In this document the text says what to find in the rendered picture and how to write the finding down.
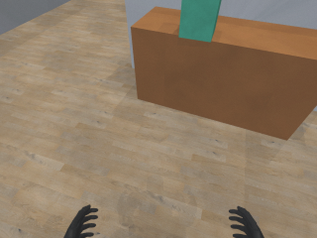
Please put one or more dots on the right robot hand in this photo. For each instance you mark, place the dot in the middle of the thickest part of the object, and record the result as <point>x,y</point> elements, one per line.
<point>251,228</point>

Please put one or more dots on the carton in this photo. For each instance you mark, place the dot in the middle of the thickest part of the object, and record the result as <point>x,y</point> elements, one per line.
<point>198,19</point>

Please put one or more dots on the left robot hand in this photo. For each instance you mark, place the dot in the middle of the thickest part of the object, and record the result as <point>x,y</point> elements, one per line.
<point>76,226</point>

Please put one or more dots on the pedestal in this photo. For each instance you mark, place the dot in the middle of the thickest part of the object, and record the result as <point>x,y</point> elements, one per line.
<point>255,75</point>

